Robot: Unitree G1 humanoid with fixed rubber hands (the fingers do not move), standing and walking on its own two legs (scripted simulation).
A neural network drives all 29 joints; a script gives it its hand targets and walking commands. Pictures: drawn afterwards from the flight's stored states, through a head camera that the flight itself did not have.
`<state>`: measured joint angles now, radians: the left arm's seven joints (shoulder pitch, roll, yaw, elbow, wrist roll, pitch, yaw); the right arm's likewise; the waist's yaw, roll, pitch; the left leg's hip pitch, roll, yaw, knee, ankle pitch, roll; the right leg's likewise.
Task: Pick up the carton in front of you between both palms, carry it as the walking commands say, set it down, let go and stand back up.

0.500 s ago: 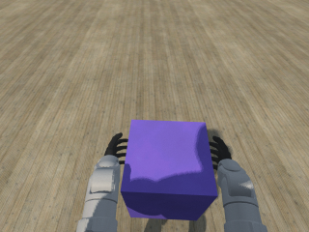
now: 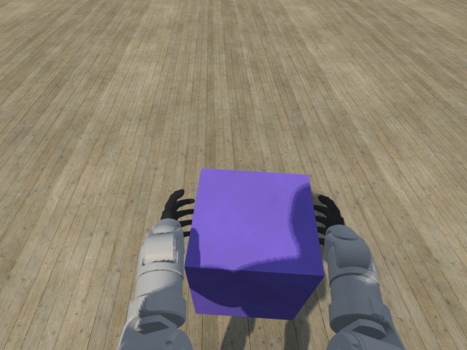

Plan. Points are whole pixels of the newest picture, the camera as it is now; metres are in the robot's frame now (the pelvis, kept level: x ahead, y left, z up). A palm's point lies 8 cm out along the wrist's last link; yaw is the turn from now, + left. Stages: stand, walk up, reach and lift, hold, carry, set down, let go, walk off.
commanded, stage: set down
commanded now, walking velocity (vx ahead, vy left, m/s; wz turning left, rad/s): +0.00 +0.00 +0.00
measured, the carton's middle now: (249, 247) +0.32 +0.00 -0.04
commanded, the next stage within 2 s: none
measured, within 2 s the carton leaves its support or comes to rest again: neither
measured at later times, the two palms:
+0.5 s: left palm (180, 262) +0.34 +0.16 -0.17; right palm (300, 257) +0.38 -0.13 -0.17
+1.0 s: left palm (181, 275) +0.38 +0.18 -0.32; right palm (282, 264) +0.43 -0.11 -0.31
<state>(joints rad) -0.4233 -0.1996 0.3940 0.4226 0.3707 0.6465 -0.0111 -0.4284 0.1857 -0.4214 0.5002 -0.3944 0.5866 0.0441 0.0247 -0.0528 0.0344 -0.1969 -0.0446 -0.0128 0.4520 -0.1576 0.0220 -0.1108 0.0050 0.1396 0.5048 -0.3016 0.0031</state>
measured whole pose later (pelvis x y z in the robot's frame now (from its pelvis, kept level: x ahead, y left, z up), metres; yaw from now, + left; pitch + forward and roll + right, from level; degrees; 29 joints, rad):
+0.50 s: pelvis -0.03 -0.03 -0.09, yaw +0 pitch +33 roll -1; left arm -0.58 -0.09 0.41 0.49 0.22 0.16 -0.01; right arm -0.61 0.13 -0.32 0.57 -0.16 0.14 -0.09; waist 0.07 -0.06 -0.09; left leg -1.31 -0.02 -0.11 1.01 -0.27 -0.05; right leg -1.22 0.11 0.09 1.08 -0.43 0.01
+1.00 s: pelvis -0.06 -0.02 -0.22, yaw -2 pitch +46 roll -3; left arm -0.86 -0.06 0.49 0.57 0.23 0.25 0.05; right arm -0.96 0.00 -0.37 0.77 -0.17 0.21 -0.07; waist 0.08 -0.07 -0.18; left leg -1.92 -0.07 -0.11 1.51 -0.39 -0.05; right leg -1.81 0.15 0.08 1.58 -0.57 0.05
